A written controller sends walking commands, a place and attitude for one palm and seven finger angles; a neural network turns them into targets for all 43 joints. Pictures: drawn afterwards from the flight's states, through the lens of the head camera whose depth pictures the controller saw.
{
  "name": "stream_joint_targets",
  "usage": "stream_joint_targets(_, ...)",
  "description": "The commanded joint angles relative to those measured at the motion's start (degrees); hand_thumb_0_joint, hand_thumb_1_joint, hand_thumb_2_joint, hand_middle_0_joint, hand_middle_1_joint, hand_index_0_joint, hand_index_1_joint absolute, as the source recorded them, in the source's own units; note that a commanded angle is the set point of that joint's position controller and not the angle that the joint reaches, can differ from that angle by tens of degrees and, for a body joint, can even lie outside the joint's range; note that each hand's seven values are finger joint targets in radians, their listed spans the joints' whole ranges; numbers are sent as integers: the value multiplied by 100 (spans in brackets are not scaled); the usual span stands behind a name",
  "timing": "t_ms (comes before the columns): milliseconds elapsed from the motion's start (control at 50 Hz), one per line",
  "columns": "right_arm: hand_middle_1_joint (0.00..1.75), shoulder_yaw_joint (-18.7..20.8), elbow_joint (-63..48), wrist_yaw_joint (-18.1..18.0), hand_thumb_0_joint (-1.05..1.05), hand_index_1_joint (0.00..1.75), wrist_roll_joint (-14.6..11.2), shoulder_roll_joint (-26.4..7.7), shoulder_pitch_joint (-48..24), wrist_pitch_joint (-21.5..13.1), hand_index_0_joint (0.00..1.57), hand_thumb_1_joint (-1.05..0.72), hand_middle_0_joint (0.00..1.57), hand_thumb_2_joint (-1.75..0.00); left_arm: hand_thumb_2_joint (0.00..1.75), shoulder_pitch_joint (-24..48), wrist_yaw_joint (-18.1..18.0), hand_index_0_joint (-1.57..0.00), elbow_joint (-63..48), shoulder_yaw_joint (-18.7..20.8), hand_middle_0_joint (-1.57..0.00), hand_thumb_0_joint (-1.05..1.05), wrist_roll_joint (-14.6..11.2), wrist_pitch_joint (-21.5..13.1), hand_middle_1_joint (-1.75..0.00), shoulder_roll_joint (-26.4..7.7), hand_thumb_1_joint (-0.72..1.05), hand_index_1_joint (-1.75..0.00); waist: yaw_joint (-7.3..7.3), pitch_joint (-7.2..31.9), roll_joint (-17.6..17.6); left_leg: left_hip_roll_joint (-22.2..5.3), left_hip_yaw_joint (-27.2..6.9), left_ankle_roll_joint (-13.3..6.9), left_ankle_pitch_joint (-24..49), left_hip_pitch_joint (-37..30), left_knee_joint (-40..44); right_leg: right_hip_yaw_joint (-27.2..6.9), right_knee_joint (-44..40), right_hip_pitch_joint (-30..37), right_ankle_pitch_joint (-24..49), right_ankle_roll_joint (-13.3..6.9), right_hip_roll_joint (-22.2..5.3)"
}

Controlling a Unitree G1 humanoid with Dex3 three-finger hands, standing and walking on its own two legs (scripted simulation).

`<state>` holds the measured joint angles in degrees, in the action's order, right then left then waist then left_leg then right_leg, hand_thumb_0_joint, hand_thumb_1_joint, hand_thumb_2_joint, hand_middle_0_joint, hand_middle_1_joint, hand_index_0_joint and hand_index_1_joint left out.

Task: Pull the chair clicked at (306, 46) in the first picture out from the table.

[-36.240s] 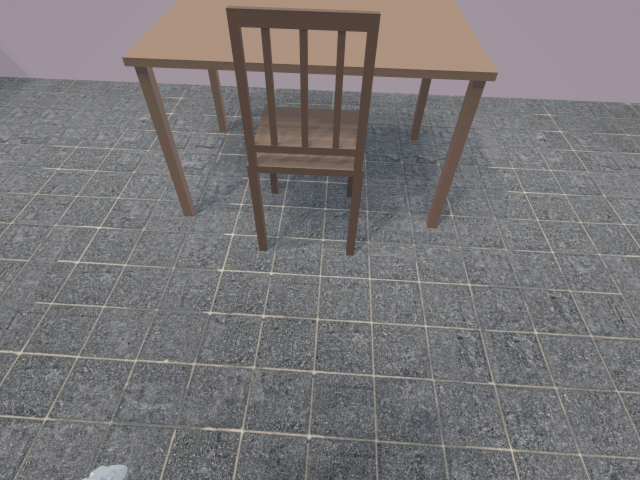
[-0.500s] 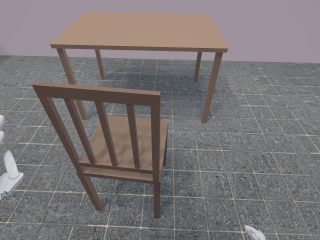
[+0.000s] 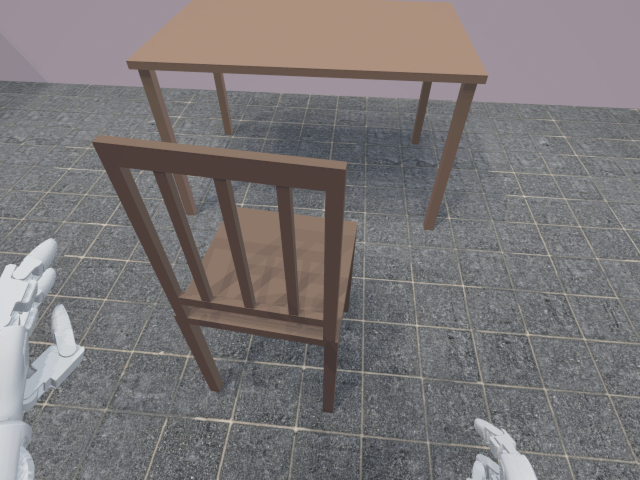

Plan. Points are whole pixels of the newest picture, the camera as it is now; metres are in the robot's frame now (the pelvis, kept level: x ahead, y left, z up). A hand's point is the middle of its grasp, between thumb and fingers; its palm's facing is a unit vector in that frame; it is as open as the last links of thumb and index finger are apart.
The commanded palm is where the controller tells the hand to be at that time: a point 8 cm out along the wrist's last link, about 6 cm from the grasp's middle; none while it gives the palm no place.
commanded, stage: let the arm hang, fingers relaxed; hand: left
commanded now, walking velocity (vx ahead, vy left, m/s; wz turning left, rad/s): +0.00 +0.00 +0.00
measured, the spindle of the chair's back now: (238, 251) +0.52 +0.19 -0.06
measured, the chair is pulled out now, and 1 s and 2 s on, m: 0.64 0.64 0.64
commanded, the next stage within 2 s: look to check the result in 1.06 s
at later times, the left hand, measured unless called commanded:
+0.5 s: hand out of the picture -0.02 +0.19 -0.17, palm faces +0.04 -0.97 -0.23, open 7.2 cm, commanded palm none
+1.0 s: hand out of the picture -0.04 +0.13 -0.17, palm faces +0.07 -0.99 -0.14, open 7.4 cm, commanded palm none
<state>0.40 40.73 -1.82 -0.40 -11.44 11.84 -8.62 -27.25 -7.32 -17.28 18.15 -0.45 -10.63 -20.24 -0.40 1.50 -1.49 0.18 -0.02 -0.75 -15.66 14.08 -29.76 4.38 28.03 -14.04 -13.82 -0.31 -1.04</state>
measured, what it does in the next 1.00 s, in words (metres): stands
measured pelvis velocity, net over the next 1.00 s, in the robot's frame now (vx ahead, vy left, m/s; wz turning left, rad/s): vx -0.02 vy -0.02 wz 0.01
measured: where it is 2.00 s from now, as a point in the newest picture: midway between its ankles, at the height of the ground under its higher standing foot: outside the picture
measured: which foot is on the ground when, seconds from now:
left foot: down 0.00-1.00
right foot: down 0.00-1.00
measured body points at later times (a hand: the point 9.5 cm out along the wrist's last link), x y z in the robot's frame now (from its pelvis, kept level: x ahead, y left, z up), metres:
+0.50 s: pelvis -0.01 -0.01 +0.00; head +0.00 -0.01 +0.45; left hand -0.02 +0.24 -0.15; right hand -0.04 -0.24 -0.15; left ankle +0.00 +0.11 -0.74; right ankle +0.01 -0.12 -0.74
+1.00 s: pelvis -0.02 -0.02 +0.00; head -0.02 -0.02 +0.45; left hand -0.04 +0.18 -0.16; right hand -0.04 -0.21 -0.16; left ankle +0.00 +0.11 -0.74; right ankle +0.01 -0.12 -0.74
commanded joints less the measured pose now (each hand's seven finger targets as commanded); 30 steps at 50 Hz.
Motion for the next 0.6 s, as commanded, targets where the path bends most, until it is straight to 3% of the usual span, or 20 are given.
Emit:
stream_joint_targets(0, 30, 220, 14, 177, 0, 30, 141, -550, 91, 415, 20, -90, 20, -90, 90, 290, 624, -20, 2900, -1331, -20, 0, 250, 1144, -30, 627, 90, -30, 89, 195, 305, -569, -682, -227, 2199, 192, 189, -331, 224, -87, 1094, -106, -408)
stream_joint_targets(40, 30, 186, -5, 168, 0, 30, 188, -543, 104, 558, 20, -90, 20, -90, 90, 669, 628, -20, 3534, -1376, -20, 0, 268, 1139, -30, 444, 90, -30, 76, 114, 1011, -410, -660, -224, 1871, 241, 88, -503, 58, 105, 1183, -249, -518)
stream_joint_targets(80, 30, 168, 55, 143, 0, 30, 195, -628, 164, 668, 20, -90, 20, -90, 90, 892, 610, -20, 4213, -1400, -20, 0, 250, 1136, -30, 237, 90, -30, 91, 292, 1118, -278, -583, -164, 1794, 71, 53, -665, -26, 335, 1386, -394, -695)
stream_joint_targets(160, 30, 38, 509, 97, 0, 30, 174, -635, 169, 711, 20, -90, 20, -90, 90, 949, 591, -20, 5541, -1572, -20, 0, 180, 1161, -30, 165, 90, -30, -6, -28, -189, -423, -702, -181, 1630, 81, 500, -584, -241, 420, 733, -239, -476)
stream_joint_targets(200, 30, 1, 749, 72, 0, 30, 156, -545, 285, 726, 20, -90, 20, -90, 90, 814, 584, -20, 6091, -1622, -20, 0, 153, 1140, -30, 207, 90, -30, -12, -88, -450, -399, -642, -153, 1134, 65, 601, -620, -426, 448, 505, -264, -486)
stream_joint_targets(220, 30, 29, 834, 50, 0, 30, 189, -434, 406, 725, 20, -90, 20, -90, 90, 724, 566, -20, 6206, -1530, -20, 0, 184, 1129, -30, 390, 90, -30, -4, -9, -736, -409, -621, -153, 984, 49, 625, -575, -476, 507, 502, -299, -485)
stream_joint_targets(260, 30, 41, 968, 32, 0, 30, 188, -338, 611, 760, 20, -90, 20, -90, 90, 738, 556, -20, 6382, -1544, -20, 0, 167, 1139, -30, 453, 90, -30, 0, -104, -857, -460, -686, -190, 676, 173, 777, -458, -553, 562, 399, -290, -433)
stream_joint_targets(360, 30, 63, 1282, 18, 0, 30, 158, -337, 1002, 789, 20, -90, 20, -90, 90, 746, 587, -20, 6921, -1645, -20, 0, 123, 1127, -30, 471, 90, -30, 1, -421, -29, -493, -722, -220, 243, 335, 918, -463, -744, 476, 101, -323, -464)
stream_joint_targets(480, 30, 31, 1605, 21, 0, 30, 154, -239, 1387, 815, 20, -90, 20, -90, 90, 567, 576, -20, 7352, -1700, -20, 0, 95, 1123, -30, 457, 90, -30, 14, -661, 234, -416, -593, -207, -157, 402, 911, -582, -926, 221, -499, -368, -529)
stream_joint_targets(580, 30, 7, 1806, 6, 0, 30, 150, -110, 1592, 799, 20, -90, 20, -90, 90, 400, 551, -20, 7568, -1719, -20, 0, 86, 1116, -30, 564, 90, -30, 22, -647, 147, -429, -596, -227, -145, 347, 929, -571, -868, 90, -538, -377, -507)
